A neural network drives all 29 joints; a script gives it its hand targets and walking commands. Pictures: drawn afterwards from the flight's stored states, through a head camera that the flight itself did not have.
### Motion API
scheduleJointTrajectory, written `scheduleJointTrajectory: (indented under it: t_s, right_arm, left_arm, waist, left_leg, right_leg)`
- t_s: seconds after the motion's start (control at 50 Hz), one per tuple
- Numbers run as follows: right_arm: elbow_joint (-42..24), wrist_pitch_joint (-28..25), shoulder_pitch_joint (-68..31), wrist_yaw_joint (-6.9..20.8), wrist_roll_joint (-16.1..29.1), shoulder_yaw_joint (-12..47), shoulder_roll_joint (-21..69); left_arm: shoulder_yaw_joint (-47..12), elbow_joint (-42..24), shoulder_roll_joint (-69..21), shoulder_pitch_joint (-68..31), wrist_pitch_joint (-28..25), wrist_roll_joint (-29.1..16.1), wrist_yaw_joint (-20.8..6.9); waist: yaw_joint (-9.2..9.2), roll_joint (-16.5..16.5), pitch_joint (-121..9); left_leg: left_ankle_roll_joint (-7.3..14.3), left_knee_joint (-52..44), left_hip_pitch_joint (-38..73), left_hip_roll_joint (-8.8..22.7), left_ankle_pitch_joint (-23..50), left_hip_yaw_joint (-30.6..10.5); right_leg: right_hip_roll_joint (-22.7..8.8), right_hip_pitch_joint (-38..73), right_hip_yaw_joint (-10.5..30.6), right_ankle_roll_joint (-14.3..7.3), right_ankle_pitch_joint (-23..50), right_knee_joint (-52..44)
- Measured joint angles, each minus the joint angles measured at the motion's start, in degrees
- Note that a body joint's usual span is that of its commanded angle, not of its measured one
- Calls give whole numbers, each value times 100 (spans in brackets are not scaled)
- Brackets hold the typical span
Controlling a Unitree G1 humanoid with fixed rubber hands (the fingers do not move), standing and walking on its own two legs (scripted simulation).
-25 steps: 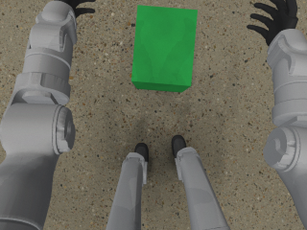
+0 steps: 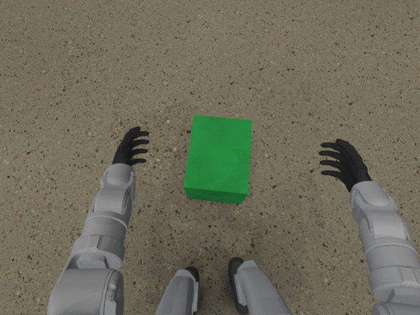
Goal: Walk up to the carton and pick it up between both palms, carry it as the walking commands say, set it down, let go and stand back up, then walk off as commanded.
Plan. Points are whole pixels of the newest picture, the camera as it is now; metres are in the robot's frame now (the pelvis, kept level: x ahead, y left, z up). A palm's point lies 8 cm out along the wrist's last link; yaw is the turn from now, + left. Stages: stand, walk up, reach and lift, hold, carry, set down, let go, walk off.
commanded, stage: let go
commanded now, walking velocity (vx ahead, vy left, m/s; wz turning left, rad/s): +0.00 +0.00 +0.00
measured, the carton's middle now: (218, 162) +0.57 -0.03 -0.60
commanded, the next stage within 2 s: stand in 0.98 s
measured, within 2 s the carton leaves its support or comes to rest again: neither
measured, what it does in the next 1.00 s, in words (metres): stands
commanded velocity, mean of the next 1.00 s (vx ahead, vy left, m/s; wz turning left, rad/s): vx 0.00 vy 0.00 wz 0.00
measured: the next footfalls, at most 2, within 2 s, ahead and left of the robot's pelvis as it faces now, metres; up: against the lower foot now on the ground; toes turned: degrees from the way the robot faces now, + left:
none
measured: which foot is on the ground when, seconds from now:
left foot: down 0.00-1.00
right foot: down 0.00-1.00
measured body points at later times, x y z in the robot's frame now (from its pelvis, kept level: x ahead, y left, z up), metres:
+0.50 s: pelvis +0.01 +0.02 +0.05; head +0.03 +0.03 +0.49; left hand +0.24 +0.24 -0.03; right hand +0.18 -0.24 -0.02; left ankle +0.02 +0.12 -0.68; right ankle +0.04 -0.09 -0.68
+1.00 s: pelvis +0.03 +0.00 +0.05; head +0.06 -0.01 +0.50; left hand +0.21 +0.24 -0.04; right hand +0.17 -0.25 -0.04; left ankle +0.02 +0.12 -0.68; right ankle +0.04 -0.09 -0.68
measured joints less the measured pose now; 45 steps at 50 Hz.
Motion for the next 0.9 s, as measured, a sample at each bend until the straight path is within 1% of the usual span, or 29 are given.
scheduleJointTrajectory:
  t_s: [0.04, 0.1, 0.16, 0.22, 0.26, 0.32, 0.4, 0.48, 0.56, 0.64, 0.74, 0.84, 0.9]
  right_arm:
    - [1, -25, 579, -1, 0, 2, 88]
    - [14, -115, 1325, -4, 0, 61, 105]
    - [10, -274, 1897, -40, 0, 277, 107]
    - [-220, -403, 2429, -72, 73, 631, 108]
    - [-417, -476, 2776, -75, 102, 833, 142]
    - [-690, -534, 3169, -117, 102, 887, 183]
    - [-718, -521, 3346, -179, 102, 889, 183]
    - [-715, -360, 3572, -173, 102, 959, 183]
    - [-719, -221, 3694, -146, 97, 961, 183]
    - [-719, -175, 3700, -120, 96, 960, 183]
    - [-789, -160, 3705, -124, 96, 960, 183]
    - [-1045, -74, 3758, -265, 49, 959, 183]
    - [-1065, 79, 3803, -395, 20, 958, 183]
  left_arm:
    - [0, 0, 1, 554, -88, 87, -8]
    - [-2, -3, -4, 1205, -242, 86, -61]
    - [-3, -2, -48, 1728, -425, -47, -149]
    - [-2, -41, -79, 2255, -576, -174, -232]
    - [-2, -210, -105, 2691, -652, -181, -247]
    - [-2, -495, -110, 3238, -751, -182, -289]
    - [-2, -552, -110, 3493, -763, -190, -319]
    - [-2, -613, -110, 3755, -719, -190, -419]
    - [-2, -667, -110, 3973, -578, -189, -470]
    - [-2, -707, -110, 4144, -538, -189, -496]
    - [-1, -930, -110, 4245, -533, -192, -570]
    - [-1, -1011, -110, 4270, -588, -309, -603]
    - [-1, -1011, -110, 4334, -641, -374, -604]
  waist:
    - [0, -18, -5]
    - [0, -20, 51]
    - [1, -20, 232]
    - [1, -21, 412]
    - [1, -21, 458]
    - [0, -21, 456]
    - [0, -20, 459]
    - [0, -7, 566]
    - [1, 29, 693]
    - [1, 130, 911]
    - [1, 234, 1061]
    - [0, 232, 1070]
    - [1, 223, 1027]
  left_leg:
    - [-12, -217, 451, 18, 36, -40]
    - [-13, -378, 965, 31, 44, -64]
    - [-13, -502, 1428, 41, 54, -64]
    - [15, -623, 1903, 50, 61, -64]
    - [28, -732, 2247, 58, 63, -64]
    - [59, -881, 2764, 70, 55, -64]
    - [92, -1011, 3329, 77, 37, -64]
    - [138, -1267, 3918, 97, 75, -65]
    - [138, -1395, 4253, 110, 74, -65]
    - [136, -1527, 4443, 121, 104, -65]
    - [113, -1581, 4470, 126, 118, -107]
    - [110, -1581, 4473, 141, 103, -124]
    - [105, -1581, 4474, 145, 93, -124]
  right_leg:
    - [0, 459, -23, -11, 30, -219]
    - [-1, 985, -35, -17, 37, -397]
    - [-1, 1459, -25, -19, 56, -543]
    - [-1, 1949, -16, -19, 75, -694]
    - [-1, 2302, -7, -19, 83, -821]
    - [-1, 2834, 6, -6, 86, -1003]
    - [-6, 3424, 16, 18, 90, -1183]
    - [-19, 4021, 15, 42, 121, -1452]
    - [-21, 4340, 13, 42, 123, -1551]
    - [-21, 4500, 12, 31, 122, -1615]
    - [-20, 4514, -32, -35, 90, -1617]
    - [-15, 4526, -76, -60, 62, -1618]
    - [-14, 4528, -83, -61, 55, -1618]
